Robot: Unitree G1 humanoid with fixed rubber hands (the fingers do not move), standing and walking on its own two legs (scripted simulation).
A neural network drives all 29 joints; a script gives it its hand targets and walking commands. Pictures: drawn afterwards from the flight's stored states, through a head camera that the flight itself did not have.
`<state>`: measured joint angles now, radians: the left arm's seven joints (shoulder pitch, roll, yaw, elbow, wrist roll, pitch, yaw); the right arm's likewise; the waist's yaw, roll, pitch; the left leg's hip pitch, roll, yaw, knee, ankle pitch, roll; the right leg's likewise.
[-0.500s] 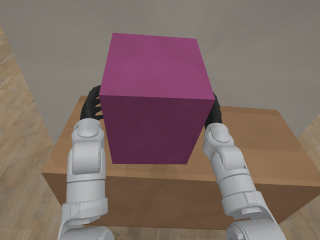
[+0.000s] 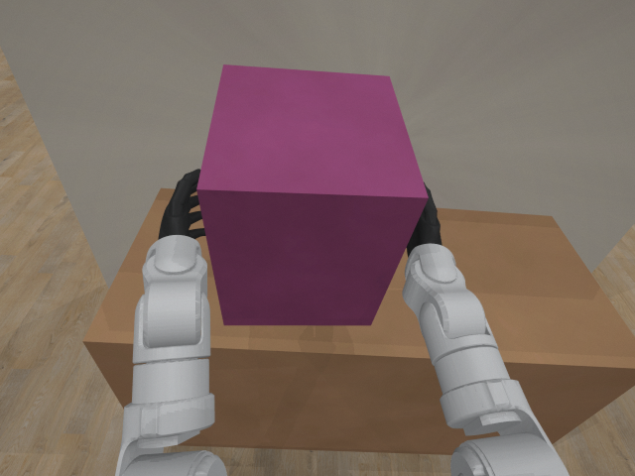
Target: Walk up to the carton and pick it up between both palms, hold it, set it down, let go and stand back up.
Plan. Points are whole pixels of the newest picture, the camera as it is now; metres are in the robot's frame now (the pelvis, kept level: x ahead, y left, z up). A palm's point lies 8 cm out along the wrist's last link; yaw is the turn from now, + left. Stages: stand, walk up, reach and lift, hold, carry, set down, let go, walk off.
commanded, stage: hold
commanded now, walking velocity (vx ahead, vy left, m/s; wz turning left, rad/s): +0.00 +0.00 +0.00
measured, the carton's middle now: (303, 205) +0.41 +0.01 +0.16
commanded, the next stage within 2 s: set down in 1.40 s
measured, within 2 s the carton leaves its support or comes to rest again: neither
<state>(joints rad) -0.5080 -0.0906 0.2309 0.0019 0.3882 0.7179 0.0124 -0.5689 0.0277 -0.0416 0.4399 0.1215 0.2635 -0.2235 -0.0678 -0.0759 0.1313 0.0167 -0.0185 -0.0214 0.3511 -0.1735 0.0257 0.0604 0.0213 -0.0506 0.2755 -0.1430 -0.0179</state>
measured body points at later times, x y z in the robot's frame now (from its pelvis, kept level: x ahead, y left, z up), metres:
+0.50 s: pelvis +0.00 +0.00 +0.00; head -0.03 +0.03 +0.45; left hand +0.36 +0.15 +0.16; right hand +0.37 -0.14 +0.16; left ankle +0.03 +0.10 -0.75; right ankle +0.02 -0.11 -0.75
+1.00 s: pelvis +0.00 +0.00 +0.00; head -0.03 +0.03 +0.45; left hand +0.36 +0.15 +0.16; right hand +0.37 -0.14 +0.16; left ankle +0.03 +0.10 -0.75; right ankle +0.02 -0.11 -0.75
